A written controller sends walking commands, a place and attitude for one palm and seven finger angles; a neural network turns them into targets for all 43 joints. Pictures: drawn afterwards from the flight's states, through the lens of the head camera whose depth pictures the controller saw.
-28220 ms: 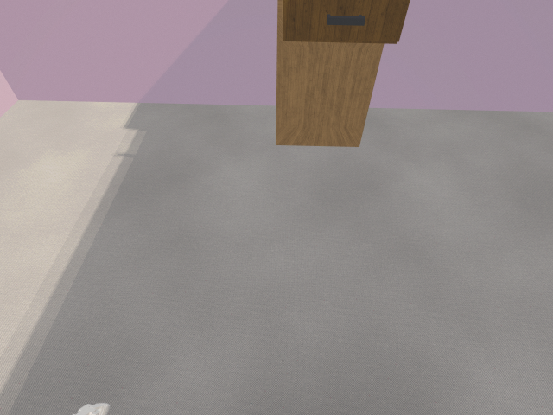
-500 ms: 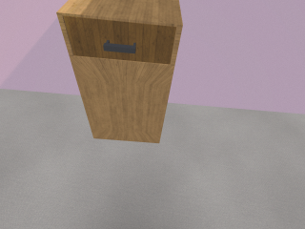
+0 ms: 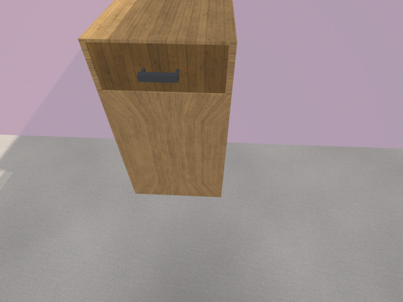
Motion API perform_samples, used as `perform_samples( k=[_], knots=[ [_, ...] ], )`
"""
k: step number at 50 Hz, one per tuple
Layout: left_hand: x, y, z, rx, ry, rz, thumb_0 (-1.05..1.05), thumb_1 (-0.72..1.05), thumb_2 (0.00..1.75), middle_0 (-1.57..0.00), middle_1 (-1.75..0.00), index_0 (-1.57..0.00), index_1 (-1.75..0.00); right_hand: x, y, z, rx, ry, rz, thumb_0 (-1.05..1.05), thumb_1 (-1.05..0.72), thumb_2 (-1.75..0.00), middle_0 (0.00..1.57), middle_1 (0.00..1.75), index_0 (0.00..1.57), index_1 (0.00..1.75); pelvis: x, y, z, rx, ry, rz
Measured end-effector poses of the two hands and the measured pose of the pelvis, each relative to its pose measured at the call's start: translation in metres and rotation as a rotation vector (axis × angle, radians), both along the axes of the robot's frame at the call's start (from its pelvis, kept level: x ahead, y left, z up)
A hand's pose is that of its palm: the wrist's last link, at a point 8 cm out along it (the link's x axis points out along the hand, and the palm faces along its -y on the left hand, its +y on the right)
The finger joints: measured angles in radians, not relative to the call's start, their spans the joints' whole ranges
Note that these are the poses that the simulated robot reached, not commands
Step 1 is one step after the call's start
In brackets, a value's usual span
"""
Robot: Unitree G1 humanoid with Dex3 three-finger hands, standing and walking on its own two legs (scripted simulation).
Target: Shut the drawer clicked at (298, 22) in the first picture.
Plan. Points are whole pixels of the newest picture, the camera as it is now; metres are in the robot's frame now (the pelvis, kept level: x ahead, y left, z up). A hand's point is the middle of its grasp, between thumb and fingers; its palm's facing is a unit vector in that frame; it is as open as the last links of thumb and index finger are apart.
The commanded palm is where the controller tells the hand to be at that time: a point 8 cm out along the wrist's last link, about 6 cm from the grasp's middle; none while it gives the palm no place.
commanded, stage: let the arm hang, fingers relaxed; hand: left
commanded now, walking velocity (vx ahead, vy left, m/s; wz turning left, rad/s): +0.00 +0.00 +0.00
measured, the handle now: (159, 74) +0.79 +0.19 +0.04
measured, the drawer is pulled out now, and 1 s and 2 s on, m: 0.00 0.00 0.00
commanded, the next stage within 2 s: look to check the result in 0.28 s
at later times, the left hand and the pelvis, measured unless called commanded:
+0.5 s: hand out of the picture -0.02 +0.14 -0.18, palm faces +0.06 -0.98 -0.18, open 7.3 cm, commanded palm none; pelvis +0.01 -0.02 +0.00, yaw +0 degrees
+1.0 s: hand out of the picture +0.00 +0.14 -0.18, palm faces +0.06 -0.98 -0.16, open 7.3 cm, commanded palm none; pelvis +0.02 -0.02 +0.00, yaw +0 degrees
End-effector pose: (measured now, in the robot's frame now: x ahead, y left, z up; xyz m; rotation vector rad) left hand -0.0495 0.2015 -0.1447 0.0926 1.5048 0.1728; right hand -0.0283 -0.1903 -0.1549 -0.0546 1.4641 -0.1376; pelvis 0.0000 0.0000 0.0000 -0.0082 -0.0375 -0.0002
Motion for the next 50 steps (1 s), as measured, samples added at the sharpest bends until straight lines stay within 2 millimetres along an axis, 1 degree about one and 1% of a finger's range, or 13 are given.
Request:
perform_samples(
  k=[5,8,13,23,28,39,50],
  knots=[
    [0.029,-0.016,-0.005,-0.030,-0.076,-0.008,0.00,0.91,0.90,-0.21,-0.32,-0.21,-0.32,0.003,-0.006,0.001,-0.012,-0.009,-0.011,0.01,-0.92,-0.90,0.20,0.30,0.20,0.30,0.004,-0.004,0.000,0.001,-0.002,0.000],
    [0.036,-0.018,-0.006,-0.030,-0.079,-0.018,0.01,0.92,0.90,-0.21,-0.31,-0.20,-0.31,0.004,-0.011,0.003,-0.023,-0.014,-0.020,0.01,-0.92,-0.90,0.20,0.30,0.20,0.30,0.005,-0.007,0.000,0.002,-0.003,-0.003],
    [0.036,-0.016,-0.005,-0.019,-0.072,-0.011,0.01,0.92,0.90,-0.20,-0.30,-0.20,-0.30,0.004,-0.018,0.004,-0.037,-0.008,-0.021,0.01,-0.92,-0.90,0.20,0.30,0.20,0.30,0.008,-0.011,0.000,0.002,-0.003,-0.002],
    [0.023,-0.011,-0.001,0.009,-0.021,-0.002,0.00,0.92,0.90,-0.20,-0.30,-0.20,-0.30,0.006,-0.028,0.004,-0.043,0.012,-0.013,0.00,-0.91,-0.90,0.20,0.30,0.20,0.30,0.011,-0.016,0.000,0.000,-0.002,-0.004],
    [0.020,-0.011,-0.001,0.011,-0.007,0.000,0.00,0.91,0.90,-0.20,-0.30,-0.20,-0.30,0.010,-0.030,0.005,-0.045,0.008,-0.010,0.00,-0.91,-0.90,0.20,0.30,0.20,0.30,0.012,-0.017,0.001,0.000,-0.002,-0.006],
    [0.029,-0.016,-0.001,0.002,-0.028,-0.002,0.00,0.91,0.90,-0.20,-0.30,-0.20,-0.30,0.020,-0.030,0.004,-0.043,-0.008,-0.001,0.00,-0.91,-0.90,0.20,0.30,0.20,0.30,0.014,-0.018,0.001,0.002,-0.003,-0.005],
    [0.039,-0.016,-0.002,0.000,-0.051,-0.009,0.00,0.91,0.90,-0.20,-0.30,-0.20,-0.30,0.020,-0.032,0.006,-0.051,-0.011,-0.006,0.00,-0.91,-0.90,0.20,0.30,0.20,0.30,0.016,-0.018,0.001,0.002,-0.004,-0.006]
  ],
)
